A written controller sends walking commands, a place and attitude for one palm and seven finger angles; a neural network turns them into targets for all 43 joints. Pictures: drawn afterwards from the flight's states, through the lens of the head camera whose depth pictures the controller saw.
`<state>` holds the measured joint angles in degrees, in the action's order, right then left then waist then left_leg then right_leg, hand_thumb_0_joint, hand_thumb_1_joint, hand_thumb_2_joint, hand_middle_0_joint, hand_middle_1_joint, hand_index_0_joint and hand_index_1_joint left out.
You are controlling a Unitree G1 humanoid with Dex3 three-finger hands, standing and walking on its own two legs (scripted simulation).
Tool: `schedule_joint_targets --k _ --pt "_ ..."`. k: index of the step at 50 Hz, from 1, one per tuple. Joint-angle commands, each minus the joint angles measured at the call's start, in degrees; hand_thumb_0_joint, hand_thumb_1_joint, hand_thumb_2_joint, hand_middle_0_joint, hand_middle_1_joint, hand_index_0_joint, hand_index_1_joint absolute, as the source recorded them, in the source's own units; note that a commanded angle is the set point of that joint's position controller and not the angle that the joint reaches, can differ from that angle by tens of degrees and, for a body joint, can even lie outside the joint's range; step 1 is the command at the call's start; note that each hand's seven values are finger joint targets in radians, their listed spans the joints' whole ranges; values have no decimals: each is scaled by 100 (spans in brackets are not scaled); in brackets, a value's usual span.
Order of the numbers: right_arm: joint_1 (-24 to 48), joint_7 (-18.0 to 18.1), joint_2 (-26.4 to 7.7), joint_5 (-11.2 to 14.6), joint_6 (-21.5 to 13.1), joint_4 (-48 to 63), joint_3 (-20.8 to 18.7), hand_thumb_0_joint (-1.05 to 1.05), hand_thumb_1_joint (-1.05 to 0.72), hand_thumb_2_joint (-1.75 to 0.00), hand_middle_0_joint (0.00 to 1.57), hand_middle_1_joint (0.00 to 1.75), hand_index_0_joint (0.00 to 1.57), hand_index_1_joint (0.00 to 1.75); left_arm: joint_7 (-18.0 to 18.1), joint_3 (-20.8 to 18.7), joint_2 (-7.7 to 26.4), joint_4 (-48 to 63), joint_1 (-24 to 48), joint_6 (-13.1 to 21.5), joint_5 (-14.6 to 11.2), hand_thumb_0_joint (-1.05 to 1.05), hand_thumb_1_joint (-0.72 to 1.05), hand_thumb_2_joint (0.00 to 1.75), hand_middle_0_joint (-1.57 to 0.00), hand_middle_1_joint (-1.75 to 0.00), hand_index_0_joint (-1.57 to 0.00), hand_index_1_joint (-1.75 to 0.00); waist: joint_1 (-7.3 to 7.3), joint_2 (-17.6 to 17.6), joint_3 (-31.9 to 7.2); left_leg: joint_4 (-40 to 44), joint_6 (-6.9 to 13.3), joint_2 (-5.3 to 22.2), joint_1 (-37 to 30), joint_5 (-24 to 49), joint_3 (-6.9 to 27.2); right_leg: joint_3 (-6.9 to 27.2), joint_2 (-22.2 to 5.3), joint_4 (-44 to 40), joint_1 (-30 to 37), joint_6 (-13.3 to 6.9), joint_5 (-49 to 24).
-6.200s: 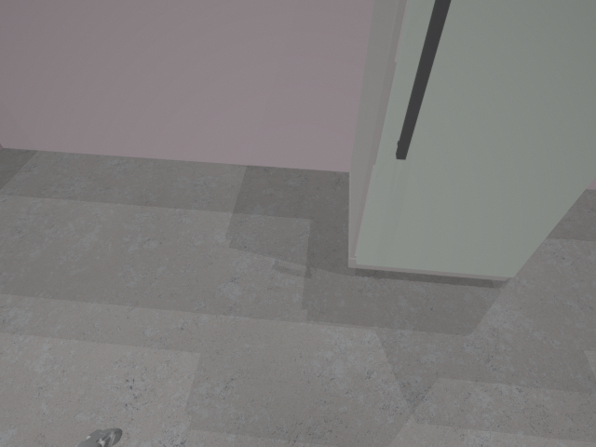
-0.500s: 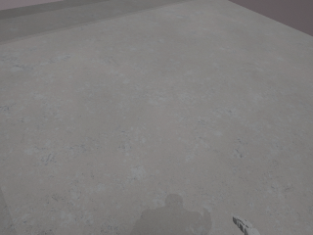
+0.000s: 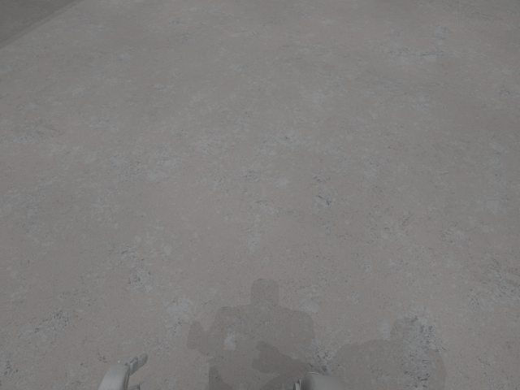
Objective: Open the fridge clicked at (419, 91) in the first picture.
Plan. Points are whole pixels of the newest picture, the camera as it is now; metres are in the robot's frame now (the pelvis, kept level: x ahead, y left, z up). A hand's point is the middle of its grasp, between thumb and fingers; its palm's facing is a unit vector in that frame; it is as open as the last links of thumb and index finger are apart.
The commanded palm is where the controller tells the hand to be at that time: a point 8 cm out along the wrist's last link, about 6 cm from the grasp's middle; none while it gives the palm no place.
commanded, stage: turn to face it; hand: left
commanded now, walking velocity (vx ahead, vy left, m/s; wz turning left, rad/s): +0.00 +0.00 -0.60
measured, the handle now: out of the picture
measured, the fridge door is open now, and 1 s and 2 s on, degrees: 0 0 0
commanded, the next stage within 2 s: none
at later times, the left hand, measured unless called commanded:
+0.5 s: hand out of the picture +0.11 +0.19 -0.18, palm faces +0.20 -0.96 -0.18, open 7.3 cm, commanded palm none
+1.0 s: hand out of the picture +0.07 +0.20 -0.14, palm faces +0.41 -0.88 -0.25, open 7.4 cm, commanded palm none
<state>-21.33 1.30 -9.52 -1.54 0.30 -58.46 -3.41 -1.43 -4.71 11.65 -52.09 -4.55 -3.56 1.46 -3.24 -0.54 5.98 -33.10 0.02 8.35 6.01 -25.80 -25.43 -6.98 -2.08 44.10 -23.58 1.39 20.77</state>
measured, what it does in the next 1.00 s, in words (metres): steps on the spot, turning left: right foot, then left foot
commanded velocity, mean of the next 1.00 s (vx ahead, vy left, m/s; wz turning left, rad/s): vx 0.00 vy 0.00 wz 0.59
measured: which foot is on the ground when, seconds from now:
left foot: down 0.00-0.04, up 0.06-0.46, down 0.48-1.00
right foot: up 0.00-0.02, down 0.04-0.48, up 0.50-1.00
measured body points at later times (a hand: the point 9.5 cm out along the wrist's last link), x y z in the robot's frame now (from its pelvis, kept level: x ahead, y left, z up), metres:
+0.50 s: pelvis +0.05 +0.00 -0.01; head +0.08 +0.03 +0.44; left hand +0.10 +0.25 -0.17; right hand +0.14 -0.24 -0.15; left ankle +0.07 +0.08 -0.73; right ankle +0.03 -0.10 -0.72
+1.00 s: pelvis +0.04 -0.04 +0.01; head +0.07 -0.03 +0.46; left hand +0.05 +0.24 -0.12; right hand +0.19 -0.25 -0.14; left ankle +0.07 +0.08 -0.73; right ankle +0.07 -0.17 -0.71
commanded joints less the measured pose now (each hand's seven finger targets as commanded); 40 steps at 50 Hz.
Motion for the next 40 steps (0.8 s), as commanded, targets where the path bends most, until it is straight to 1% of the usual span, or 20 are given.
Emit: schedule_joint_targets --k 1,2,3,5,7,9,10,12,16,18,20,22,23,24,25,26,28,30,33,40 --pt "-52 -90 -994 136 -94 595 -208 0 -90 -90 20 30 20 30 138 -212 1048 121 -1441 421 59 0 90 90 -20 -30 -20 -30 888 549 -1614 -2446 -226 973 1252 3722 660 1187 -782 -1758 2978 -644 -3071" --pt "217 -78 -588 128 -64 872 -98 0 -90 -90 20 30 20 30 230 -329 1623 -43 -1871 439 -24 0 90 90 -20 -30 -20 -30 949 1663 -1986 -4072 -606 -152 2874 -1106 1049 3129 -2256 -1563 3811 -1484 -6532" --pt "400 30 -666 156 -6 882 -71 0 -90 -90 20 30 20 30 315 -272 1526 -86 -1801 403 -119 0 90 90 -20 -30 -20 -30 914 1058 -2121 -4271 -442 -42 2837 -1250 2131 2478 -2343 -1568 3612 -1767 -6540" --pt "490 6 -452 113 73 671 -25 0 -90 -90 20 30 20 30 378 -157 981 105 -959 372 -98 0 90 90 -20 -30 -20 -30 580 623 -1319 -4212 -364 75 2777 -384 2364 1839 -1720 -1927 2540 -1386 -4750" --pt "240 9 -385 48 159 397 7 0 -90 -90 20 30 20 30 374 47 663 124 -526 441 -73 0 90 90 -20 -30 -20 -30 229 423 -760 -3821 -372 -12 2316 103 2404 1149 -1406 -2234 1378 -1075 -4422" --pt "-176 15 -269 60 225 182 53 0 -90 -90 20 30 20 30 344 153 539 114 -244 509 -54 0 90 90 -20 -30 -20 -30 -48 507 -569 -3034 -383 -95 1838 370 2423 482 -1151 -2344 810 -896 -3964" --pt "-254 -1 -218 73 222 111 53 0 -90 -90 20 30 20 30 331 157 505 76 -215 532 -32 0 90 90 -20 -30 -20 -30 -73 629 -516 -2712 -377 -156 1703 482 2385 298 -1061 -2398 733 -823 -3759" --pt "-77 -23 -277 84 219 130 52 0 -90 -90 20 30 20 30 315 138 501 29 -391 515 -54 0 90 90 -20 -30 -20 -30 71 881 -456 -2462 -400 -262 1786 541 2260 289 -1118 -2429 919 -876 -3673" --pt "600 -79 -361 72 171 388 -12 0 -90 -90 20 30 20 30 348 32 624 -65 -716 454 -18 0 90 90 -20 -30 -20 -30 358 958 -331 -1923 -414 -311 2127 243 2084 415 -1490 -2204 1509 -1047 -4036" --pt "817 -109 -344 63 159 504 -32 0 -90 -90 20 30 20 30 368 -29 673 -48 -759 427 7 0 90 90 -20 -30 -20 -30 414 977 -312 -1586 -371 -326 2081 210 2006 385 -1629 -2062 1579 -1058 -3992" --pt "827 -135 -351 64 151 588 -51 0 -90 -90 20 30 20 30 383 -62 721 -27 -726 397 16 0 90 90 -20 -30 -20 -30 373 871 -311 -1140 -308 -339 1779 366 1950 337 -1745 -1880 1443 -972 -3708" --pt "492 -151 -465 38 136 567 -86 0 -90 -90 20 30 20 30 374 -88 772 41 -649 375 -29 0 90 90 -20 -30 -20 -30 185 617 -580 -309 -214 -433 1129 1063 1832 23 -1645 -1260 1363 -692 -3457" --pt "59 -156 -643 20 99 500 -147 0 -90 -90 20 30 20 30 362 -90 710 76 -633 354 -70 0 90 90 -20 -30 -20 -30 -39 68 -892 341 -57 -298 420 2153 2158 -176 -1434 -396 1017 -419 -2934" --pt "-248 -136 -1209 -32 25 523 -263 0 -90 -90 20 30 20 30 332 -58 415 220 -820 329 -144 0 90 90 -20 -30 -20 -30 -91 -1624 -1176 810 679 1033 -353 4459 4094 -468 -641 941 -180 95 -623" --pt "-410 -111 -1506 27 46 486 -293 0 -90 -90 20 30 20 30 343 53 337 473 -474 303 -113 0 90 90 -20 -30 -20 -30 -172 -1906 -1092 1180 1336 1819 -203 5787 4927 18 -230 2097 -652 241 1907" --pt "-239 -63 -1389 9 50 477 -281 0 -90 -90 20 30 20 30 357 -3 422 432 -395 244 -63 0 90 90 -20 -30 -20 -30 -101 -1242 -1154 1264 1394 1695 -79 4588 4678 541 -365 2490 -755 171 1653" --pt "384 -15 -1241 -3 23 713 -238 0 -90 -90 20 30 20 30 297 -70 475 356 -186 217 -30 0 90 90 -20 -30 -20 -30 49 -883 -832 1438 1083 1176 373 3156 4418 721 -434 2722 -1028 213 761" --pt "744 -17 -1150 12 -26 846 -191 0 -90 -90 20 30 20 30 231 -96 485 225 -418 215 -19 0 90 90 -20 -30 -20 -30 212 -511 -853 1549 815 782 527 2720 3940 708 -421 2608 -885 270 135" --pt "777 -37 -1238 39 -41 879 -237 0 -90 -90 20 30 20 30 226 -114 486 132 -640 167 -29 0 90 90 -20 -30 -20 -30 230 -395 -1018 1659 750 509 490 2222 3770 688 -354 2290 -713 355 -172" --pt "599 -91 -1362 26 44 839 -339 0 -90 -90 20 30 20 30 253 -110 560 306 -348 163 -36 0 90 90 -20 -30 -20 -30 64 -819 -873 1729 931 449 381 1587 4356 699 -247 1231 -671 458 142"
